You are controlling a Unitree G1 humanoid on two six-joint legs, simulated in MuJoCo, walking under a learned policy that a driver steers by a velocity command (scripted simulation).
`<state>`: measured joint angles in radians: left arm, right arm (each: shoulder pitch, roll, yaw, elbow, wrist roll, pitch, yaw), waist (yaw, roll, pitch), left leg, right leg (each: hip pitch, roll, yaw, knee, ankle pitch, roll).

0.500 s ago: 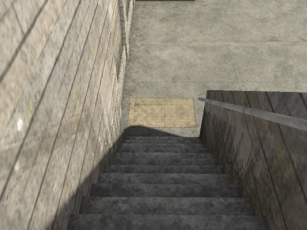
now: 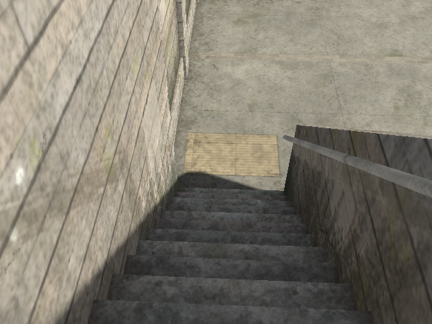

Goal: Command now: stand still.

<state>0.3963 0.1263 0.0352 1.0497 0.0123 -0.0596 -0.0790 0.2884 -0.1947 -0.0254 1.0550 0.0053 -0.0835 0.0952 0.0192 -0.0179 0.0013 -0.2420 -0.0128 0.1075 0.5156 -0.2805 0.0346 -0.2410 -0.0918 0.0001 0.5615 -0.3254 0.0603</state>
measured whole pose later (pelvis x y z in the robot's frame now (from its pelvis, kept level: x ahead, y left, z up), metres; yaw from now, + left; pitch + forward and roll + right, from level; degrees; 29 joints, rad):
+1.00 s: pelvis +0.21 -0.02 -0.17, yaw +1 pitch +0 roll +6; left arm 0.31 0.21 0.03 0.95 0.11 -0.08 -0.04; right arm 0.59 -0.08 0.04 1.12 -0.09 -0.12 0.05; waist -0.05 -0.09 -0.01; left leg -0.36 -0.09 0.09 1.58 -0.86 0.08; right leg -0.19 -0.06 -0.01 0.36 0.05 -0.08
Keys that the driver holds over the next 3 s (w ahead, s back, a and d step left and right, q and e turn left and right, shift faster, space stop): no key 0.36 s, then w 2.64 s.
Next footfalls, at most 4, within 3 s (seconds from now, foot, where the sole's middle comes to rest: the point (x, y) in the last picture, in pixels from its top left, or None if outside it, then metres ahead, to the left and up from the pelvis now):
0.98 right None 0.27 -0.10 -0.98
1.40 left None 0.51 0.10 -1.19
1.82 right None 0.73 -0.09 -1.40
2.26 left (206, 296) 0.98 0.11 -1.61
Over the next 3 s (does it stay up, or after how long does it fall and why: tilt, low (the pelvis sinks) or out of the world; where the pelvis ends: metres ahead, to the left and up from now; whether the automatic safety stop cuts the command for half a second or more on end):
stays up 1.24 -0.01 -1.10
